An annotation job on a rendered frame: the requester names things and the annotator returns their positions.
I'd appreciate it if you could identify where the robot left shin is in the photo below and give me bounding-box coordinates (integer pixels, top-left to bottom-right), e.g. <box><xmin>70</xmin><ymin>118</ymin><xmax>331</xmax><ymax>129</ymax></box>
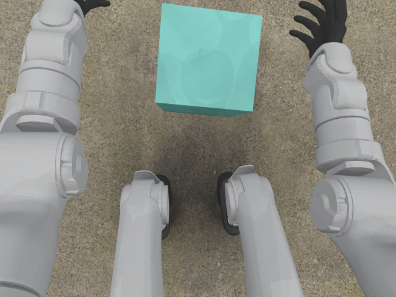
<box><xmin>120</xmin><ymin>171</ymin><xmax>166</xmax><ymax>230</ymax></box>

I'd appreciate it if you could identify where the robot right hand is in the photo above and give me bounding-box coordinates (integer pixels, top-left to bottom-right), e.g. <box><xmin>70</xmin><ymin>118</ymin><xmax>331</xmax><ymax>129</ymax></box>
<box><xmin>289</xmin><ymin>0</ymin><xmax>347</xmax><ymax>59</ymax></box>

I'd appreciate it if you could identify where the left robot forearm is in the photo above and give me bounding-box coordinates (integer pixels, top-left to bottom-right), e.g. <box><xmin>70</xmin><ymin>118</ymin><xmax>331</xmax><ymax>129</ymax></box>
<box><xmin>0</xmin><ymin>0</ymin><xmax>88</xmax><ymax>135</ymax></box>

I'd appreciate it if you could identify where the right robot forearm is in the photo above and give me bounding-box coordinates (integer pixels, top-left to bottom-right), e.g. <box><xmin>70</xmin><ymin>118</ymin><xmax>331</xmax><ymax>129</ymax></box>
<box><xmin>303</xmin><ymin>42</ymin><xmax>396</xmax><ymax>186</ymax></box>

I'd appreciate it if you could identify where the left robot upper arm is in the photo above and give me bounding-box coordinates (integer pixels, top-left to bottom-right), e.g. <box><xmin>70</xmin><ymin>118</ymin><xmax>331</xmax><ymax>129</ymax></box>
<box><xmin>0</xmin><ymin>131</ymin><xmax>88</xmax><ymax>297</ymax></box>

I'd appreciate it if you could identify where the robot left foot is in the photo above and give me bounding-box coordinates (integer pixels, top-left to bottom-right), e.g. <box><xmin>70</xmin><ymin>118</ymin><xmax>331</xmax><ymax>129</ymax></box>
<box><xmin>156</xmin><ymin>175</ymin><xmax>171</xmax><ymax>240</ymax></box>

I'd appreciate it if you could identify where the right robot upper arm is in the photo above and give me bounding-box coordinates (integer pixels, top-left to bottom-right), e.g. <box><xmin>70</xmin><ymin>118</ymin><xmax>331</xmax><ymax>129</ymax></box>
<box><xmin>309</xmin><ymin>174</ymin><xmax>396</xmax><ymax>297</ymax></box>

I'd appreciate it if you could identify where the robot left hand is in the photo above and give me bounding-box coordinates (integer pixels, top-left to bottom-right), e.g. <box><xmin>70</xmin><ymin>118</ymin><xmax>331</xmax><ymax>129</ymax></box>
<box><xmin>74</xmin><ymin>0</ymin><xmax>111</xmax><ymax>18</ymax></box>

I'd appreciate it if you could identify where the carton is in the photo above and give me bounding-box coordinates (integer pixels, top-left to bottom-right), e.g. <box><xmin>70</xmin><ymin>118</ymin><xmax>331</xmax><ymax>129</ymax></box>
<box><xmin>155</xmin><ymin>3</ymin><xmax>262</xmax><ymax>117</ymax></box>

